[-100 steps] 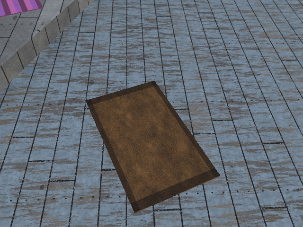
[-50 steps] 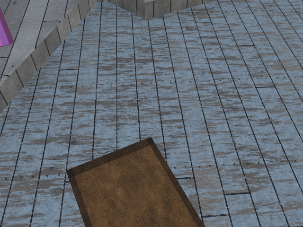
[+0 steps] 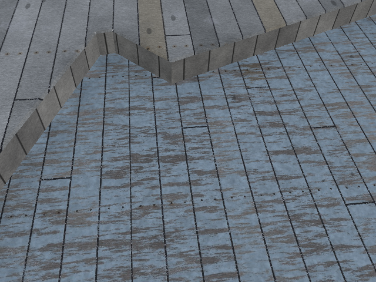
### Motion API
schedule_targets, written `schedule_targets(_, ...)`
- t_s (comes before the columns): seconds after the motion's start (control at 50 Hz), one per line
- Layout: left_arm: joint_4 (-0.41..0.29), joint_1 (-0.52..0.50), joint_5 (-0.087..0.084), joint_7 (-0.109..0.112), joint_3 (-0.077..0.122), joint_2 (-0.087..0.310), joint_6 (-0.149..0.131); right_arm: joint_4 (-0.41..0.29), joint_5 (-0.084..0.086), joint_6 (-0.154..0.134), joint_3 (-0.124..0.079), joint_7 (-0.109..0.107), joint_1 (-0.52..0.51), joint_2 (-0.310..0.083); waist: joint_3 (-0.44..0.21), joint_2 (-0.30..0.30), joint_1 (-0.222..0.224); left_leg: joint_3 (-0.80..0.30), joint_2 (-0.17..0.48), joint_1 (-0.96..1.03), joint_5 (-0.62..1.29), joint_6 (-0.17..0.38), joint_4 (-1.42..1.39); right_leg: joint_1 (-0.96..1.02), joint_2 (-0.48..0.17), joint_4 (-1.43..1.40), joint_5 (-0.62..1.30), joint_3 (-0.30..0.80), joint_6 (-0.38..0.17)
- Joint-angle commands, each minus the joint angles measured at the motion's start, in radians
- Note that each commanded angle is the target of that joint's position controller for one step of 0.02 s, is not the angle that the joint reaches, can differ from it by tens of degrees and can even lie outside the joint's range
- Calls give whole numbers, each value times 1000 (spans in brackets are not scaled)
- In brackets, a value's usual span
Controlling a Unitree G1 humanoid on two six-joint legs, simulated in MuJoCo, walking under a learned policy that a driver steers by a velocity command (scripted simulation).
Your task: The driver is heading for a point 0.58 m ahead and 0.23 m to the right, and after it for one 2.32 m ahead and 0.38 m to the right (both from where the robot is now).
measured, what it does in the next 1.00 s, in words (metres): walks ahead, turning right: right foot, then left foot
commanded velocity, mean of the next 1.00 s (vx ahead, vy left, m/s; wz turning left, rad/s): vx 0.44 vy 0.00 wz -0.47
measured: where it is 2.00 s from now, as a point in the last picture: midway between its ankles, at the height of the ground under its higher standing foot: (221, 256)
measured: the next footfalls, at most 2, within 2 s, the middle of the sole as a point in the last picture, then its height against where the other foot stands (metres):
right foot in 0.34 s outside the picture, level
left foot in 0.82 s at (203, 234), level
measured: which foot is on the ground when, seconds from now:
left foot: down 0.00-0.34, up 0.36-0.80, down 0.82-1.00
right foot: up 0.00-0.32, down 0.34-0.82, up 0.84-1.00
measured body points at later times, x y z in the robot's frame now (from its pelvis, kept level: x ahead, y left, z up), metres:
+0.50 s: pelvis +0.27 -0.08 -0.01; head +0.30 -0.10 +0.44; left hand +0.45 +0.16 -0.11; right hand +0.34 -0.38 -0.12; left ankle +0.26 +0.10 -0.65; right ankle +0.29 -0.15 -0.74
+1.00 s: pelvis +0.52 -0.10 -0.01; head +0.55 -0.12 +0.44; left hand +0.76 +0.08 -0.12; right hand +0.52 -0.40 -0.11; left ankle +0.63 -0.04 -0.74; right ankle +0.41 -0.20 -0.68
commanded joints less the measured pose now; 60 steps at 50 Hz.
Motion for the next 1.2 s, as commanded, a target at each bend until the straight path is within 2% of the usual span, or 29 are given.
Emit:
schedule_targets(0.02, -58, 26, 6, 2, 15, 40, 10, -39, -4, -25, -33, -11, -37, -132, -1, 132, 28, -156, 292, 51, 258, 134, -216, -110, -47, -58, 125, 61, 22)
schedule_targets(0.1, -92, -78, 13, -18, 8, 21, 0, -25, 0, -15, -36, -28, -31, -146, 23, 91, -2, -21, 253, 83, 278, 100, -235, -100, -30, -296, 315, -2, 20)
schedule_targets(0.22, -190, -244, 13, -55, -3, 5, 0, 21, 23, 26, -52, -40, 59, -185, 70, 82, -56, 49, 323, 281, 406, 88, -171, -155, -6, -468, 266, -95, -24)
schedule_targets(0.28, -210, -190, 11, -66, 18, 45, 8, 10, 33, 50, -64, -50, 27, -223, 2, 131, 6, 89, 329, 334, 829, 57, -1, -14, 74, -476, 119, -174, -77)
schedule_targets(0.32, -165, 33, 6, -58, 63, 120, 13, -2, 39, 65, -66, -56, -10, -239, -118, 133, 139, 117, 289, 255, 934, 19, 317, 295, 151, -538, 115, -198, -137)
schedule_targets(0.34, -127, 193, 7, -37, 97, 198, 22, -16, 26, 57, -55, -58, -7, -215, -205, 50, 208, 117, 244, 30, 655, -26, 607, 596, 84, -584, 127, -42, -189)
schedule_targets(0.36, -151, 146, -3, -24, 114, 297, 22, -75, -3, 27, -12, -44, 61, -70, -273, -234, 88, 55, 4, -447, -293, -102, 1017, 929, -186, -689, 20, 547, -392)
schedule_targets(0.38, -174, 165, 13, -31, 85, 231, 6, -85, 28, -24, -14, -22, 16, -127, -406, -108, 134, -218, -6, -571, -408, -77, 1122, 996, -256, -815, -74, 779, -436)
schedule_targets(0.4, -169, 146, 23, -32, 68, 165, -6, -115, 66, -46, -24, -10, -85, -166, -282, -48, 150, -232, 50, -629, -334, -47, 1093, 917, -219, -821, -23, 616, -372)
schedule_targets(0.42, -169, 87, 17, -36, 59, 136, -18, -120, 58, -55, -20, -13, -99, -154, -162, 42, 97, -225, 98, -606, -253, -36, 971, 754, -168, -819, 89, 474, -326)
schedule_targets(0.44, -177, 24, 14, -35, 45, 88, -21, -104, 23, -50, -27, -24, -120, -158, -114, 90, 65, -213, 136, -539, -204, -33, 868, 638, -115, -833, 176, 367, -275)
schedule_targets(0.46, -196, -12, 25, -30, 42, 93, -23, -107, 14, -39, -33, -25, -90, -164, -95, 29, 26, -220, 147, -474, -173, -47, 833, 542, -110, -849, 268, 347, -292)
schedule_targets(0.48, -205, -19, 24, -28, 41, 88, -26, -104, 6, -27, -37, -25, -78, -173, -80, 33, 15, -218, 152, -431, -166, -60, 801, 486, -88, -860, 365, 317, -287)
schedule_targets(0.52, -206, -16, 20, -16, 48, 114, -27, -108, 2, -8, -33, -25, -71, -144, -76, 40, -3, -199, 152, -408, -129, -94, 703, 413, -70, -885, 371, 268, -287)
schedule_targets(0.64, -190, 65, 12, 12, 56, 143, -10, -175, 8, -3, -11, -18, -282, -92, -26, -18, 78, -175, 75, -347, 221, -133, 282, 317, 12, -877, 230, 187, -205)
schedule_targets(0.74, -169, 117, 7, 18, 55, 131, 6, -207, 18, -24, -25, 0, -336, -137, -22, -47, 89, -208, 35, -304, 189, -100, 139, 422, -23, -755, 202, 305, -175)
schedule_targets(0.8, -195, 65, 10, 27, 52, 114, 23, -181, 0, -41, -47, -5, -200, -172, -87, -80, 5, -178, 25, -117, 213, -42, 46, 448, 34, -549, 401, 319, -104)
schedule_targets(0.82, -224, 47, 21, 27, 36, 67, 21, -175, -20, -45, -59, -10, -92, -221, -211, -24, -42, -273, 158, 119, 398, 20, 96, 353, 88, -337, 319, 267, -58)
schedule_targets(0.84, -226, 202, 22, 30, 17, 6, 16, -160, -40, -31, -70, -14, 5, -282, -368, 232, -2, -592, 419, 469, 666, 197, 146, 66, 225, -11, -217, 136, 22)
schedule_targets(0.86, -216, 283, 16, 27, 18, 72, 12, -135, -4, -15, -65, -4, 44, -245, -439, 359, 10, -836, 509, 510, 554, 279, 101, -58, 204, 186, -440, 134, 51)
schedule_targets(0.88, -194, 228, 10, 27, 32, 126, 20, -155, 8, -6, -43, -3, -3, -168, -324, 239, -12, -733, 445, 410, 468, 246, 78, -98, 163, 260, -376, 157, 72)
schedule_targets(0.9, -199, 142, 17, 30, 31, 132, 30, -160, 1, 5, -23, -1, -56, -121, -236, 156, -15, -589, 382, 294, 462, 205, 73, -91, 133, 243, -321, 119, 83)
schedule_targets(0.94, -224, 57, 42, 31, 27, 100, 46, -150, 0, 16, 3, 7, -139, -79, -129, 122, 29, -457, 289, 73, 529, 171, 30, 0, 60, 52, -262, 72, 85)
schedule_targets(1.0, -224, 58, 44, 31, 0, 16, 48, -133, 2, 34, -17, 6, -173, -144, -133, 201, 60, -358, 209, -52, 691, 162, 12, 206, 78, -285, -214, -19, 102)
schedule_targets(1.06, -217, 37, 33, 36, 8, 52, 55, -128, 23, 57, -42, -3, -148, -212, -190, 199, 45, -399, 226, -30, 532, 170, 5, 298, 108, -425, -50, -24, 93)
schedule_targets(1.14, -240, -28, 43, 32, 18, 63, 64, -139, 44, 90, -41, -17, -171, -199, -109, 186, 57, -460, 178, -163, 36, 107, -8, 411, 120, -631, 86, -25, 34)
schedule_targets(1.16, -251, -28, 49, 34, 25, 86, 60, -135, 42, 92, -34, -20, -153, -175, -99, 162, 61, -462, 153, -214, -51, 69, 23, 465, 68, -680, 106, 11, 4)
schedule_targets(1.18, -263, 2, 63, 43, 35, 136, 59, -141, 30, 90, -21, -19, -136, -134, -121, 72, 61, -422, 106, -288, -170, 22, 130, 539, -75, -714, 136, 120, -50)
schedule_targets(1.2, -243, -2, 73, 40, 51, 185, 63, -159, 37, 89, -16, -24, -107, -102, -102, -159, 21, -225, -21, -358, -304, -30, 284, 483, -198, -783, 148, 255, -152)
